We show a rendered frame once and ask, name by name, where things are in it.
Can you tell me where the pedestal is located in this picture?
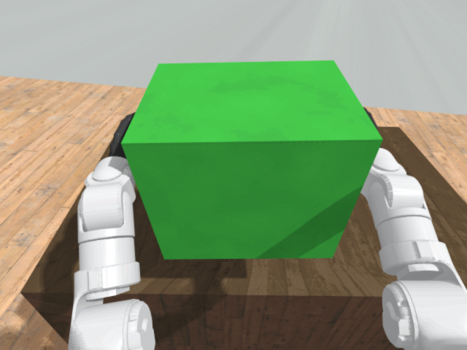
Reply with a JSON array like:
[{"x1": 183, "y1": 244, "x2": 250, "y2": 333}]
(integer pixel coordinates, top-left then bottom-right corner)
[{"x1": 20, "y1": 127, "x2": 467, "y2": 350}]

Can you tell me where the robot left forearm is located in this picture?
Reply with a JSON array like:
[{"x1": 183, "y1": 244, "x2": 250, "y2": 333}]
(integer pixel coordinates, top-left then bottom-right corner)
[{"x1": 68, "y1": 156, "x2": 141, "y2": 350}]

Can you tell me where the left robot upper arm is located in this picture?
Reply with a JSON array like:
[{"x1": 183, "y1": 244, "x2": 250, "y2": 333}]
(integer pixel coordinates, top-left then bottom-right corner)
[{"x1": 70, "y1": 299, "x2": 155, "y2": 350}]

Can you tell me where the right robot upper arm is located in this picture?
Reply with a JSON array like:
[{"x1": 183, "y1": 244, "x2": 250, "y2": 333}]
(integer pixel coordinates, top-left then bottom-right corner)
[{"x1": 382, "y1": 281, "x2": 467, "y2": 350}]

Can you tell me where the robot left hand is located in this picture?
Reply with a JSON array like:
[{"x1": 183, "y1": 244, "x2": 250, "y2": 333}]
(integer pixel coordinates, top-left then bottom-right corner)
[{"x1": 108, "y1": 112, "x2": 136, "y2": 159}]

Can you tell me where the carton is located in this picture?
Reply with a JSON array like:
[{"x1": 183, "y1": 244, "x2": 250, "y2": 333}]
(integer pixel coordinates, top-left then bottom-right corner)
[{"x1": 121, "y1": 61, "x2": 383, "y2": 260}]

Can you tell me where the robot right forearm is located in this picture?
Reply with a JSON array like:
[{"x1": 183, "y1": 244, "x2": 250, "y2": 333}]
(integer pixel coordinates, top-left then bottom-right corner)
[{"x1": 360, "y1": 148, "x2": 467, "y2": 294}]

